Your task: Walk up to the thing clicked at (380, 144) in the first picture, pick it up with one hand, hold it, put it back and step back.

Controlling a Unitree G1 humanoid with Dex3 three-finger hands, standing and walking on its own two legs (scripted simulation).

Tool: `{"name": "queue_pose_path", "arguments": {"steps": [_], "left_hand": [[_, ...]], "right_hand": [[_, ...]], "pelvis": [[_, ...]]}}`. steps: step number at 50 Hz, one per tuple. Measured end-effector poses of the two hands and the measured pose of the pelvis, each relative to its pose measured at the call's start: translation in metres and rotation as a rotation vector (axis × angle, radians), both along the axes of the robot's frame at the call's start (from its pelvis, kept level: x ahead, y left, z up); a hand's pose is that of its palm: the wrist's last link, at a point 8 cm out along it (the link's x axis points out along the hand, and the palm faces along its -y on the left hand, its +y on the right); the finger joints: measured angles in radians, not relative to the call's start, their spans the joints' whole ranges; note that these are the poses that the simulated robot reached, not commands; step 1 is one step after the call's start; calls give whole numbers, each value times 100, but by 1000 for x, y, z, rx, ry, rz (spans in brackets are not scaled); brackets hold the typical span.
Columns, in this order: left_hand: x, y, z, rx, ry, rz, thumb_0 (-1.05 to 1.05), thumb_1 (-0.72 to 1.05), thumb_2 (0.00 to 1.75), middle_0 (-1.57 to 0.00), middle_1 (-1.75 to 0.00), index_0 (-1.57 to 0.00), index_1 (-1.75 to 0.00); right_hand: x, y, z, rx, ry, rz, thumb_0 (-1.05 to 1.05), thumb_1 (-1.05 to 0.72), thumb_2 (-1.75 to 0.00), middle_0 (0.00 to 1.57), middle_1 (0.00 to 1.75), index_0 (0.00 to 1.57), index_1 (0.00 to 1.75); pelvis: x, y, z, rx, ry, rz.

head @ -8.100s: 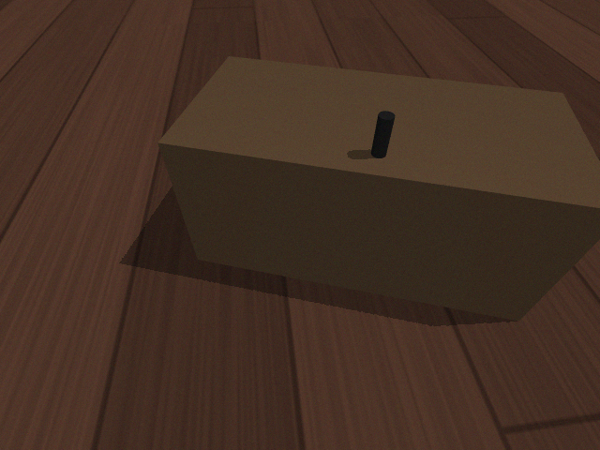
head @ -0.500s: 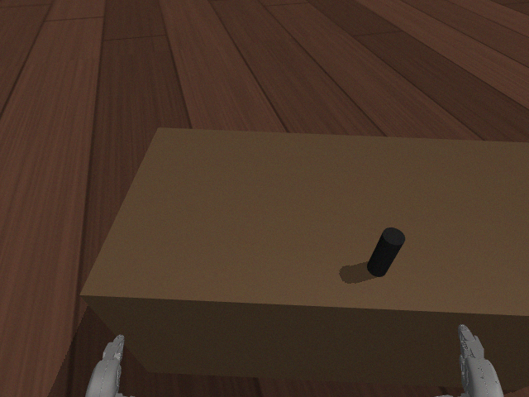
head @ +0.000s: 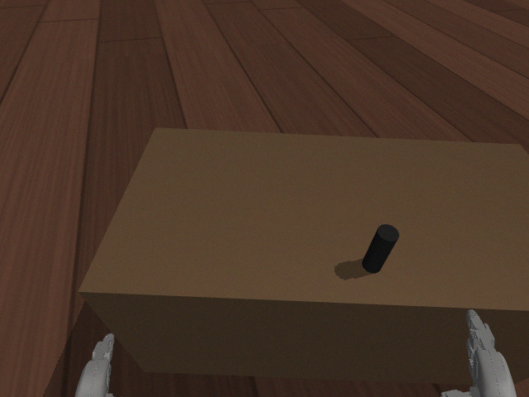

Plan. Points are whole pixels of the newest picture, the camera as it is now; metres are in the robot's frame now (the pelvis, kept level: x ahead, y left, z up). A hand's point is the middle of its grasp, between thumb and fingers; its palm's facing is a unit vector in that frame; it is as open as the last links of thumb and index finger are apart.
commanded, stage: go down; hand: right
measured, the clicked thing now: (379, 249) +0.45 -0.25 -0.12
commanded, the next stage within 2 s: none
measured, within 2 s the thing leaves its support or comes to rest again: neither
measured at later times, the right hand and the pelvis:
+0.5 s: hand (475, 329) +0.23 -0.30 +0.00, palm faces +0.35 +0.91 -0.21, open 17.2 cm; pelvis -0.02 +0.01 -0.01, yaw -1 degrees
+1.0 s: hand (495, 294) +0.29 -0.36 +0.01, palm faces +0.27 +0.96 -0.04, open 17.0 cm; pelvis -0.01 -0.02 -0.03, yaw +0 degrees
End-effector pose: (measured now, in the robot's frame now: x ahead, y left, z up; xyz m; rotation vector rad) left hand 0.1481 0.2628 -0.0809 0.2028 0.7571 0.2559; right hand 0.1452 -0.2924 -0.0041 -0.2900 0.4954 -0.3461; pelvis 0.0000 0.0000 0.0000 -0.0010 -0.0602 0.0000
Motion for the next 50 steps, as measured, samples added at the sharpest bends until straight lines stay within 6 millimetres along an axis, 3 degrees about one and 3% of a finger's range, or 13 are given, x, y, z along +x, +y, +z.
{"name": "queue_pose_path", "arguments": {"steps": [7,16,23,32,37,43,50], "left_hand": [[-3,4,-2,-2,-3,-2,-1,-52,6,-7,-7,-7,-6],[-8,7,-3,6,5,-5,-1,-52,5,-6,-6,-7,-6],[-8,14,3,53,-19,-4,-1,-52,4,-6,-5,-6,-5],[-23,-5,-14,56,10,-10,-1,-53,4,-6,-5,-6,-5],[-28,-11,-7,88,-22,-2,-1,-53,4,-7,-6,-7,-6],[-27,-22,-11,112,-11,-28,-1,-53,4,-7,-6,-7,-6],[-23,-29,-10,120,-25,-24,-1,-53,5,-7,-6,-8,-6]], "right_hand": [[-4,2,9,-3,-45,-3,-1,45,-8,5,6,6,6],[3,-11,15,4,-118,-29,-1,45,-8,4,6,6,6],[33,-44,22,50,-236,-47,-1,47,-8,4,6,6,6],[80,-84,24,135,-334,40,-1,47,-6,5,5,6,6],[93,-102,20,197,-374,32,-1,46,-6,5,5,6,5],[103,-105,8,214,-373,86,-1,45,-6,5,5,6,5],[105,-118,14,205,-425,67,-1,42,-7,5,5,6,5]], "pelvis": [[-4,3,-1,-1,0,-7],[-12,5,-2,0,8,-13],[-18,7,-7,4,36,-20],[-24,0,-22,14,120,-12],[-22,-7,-25,20,143,-8],[-19,-16,-31,30,182,2],[-15,-21,-34,41,190,3]]}}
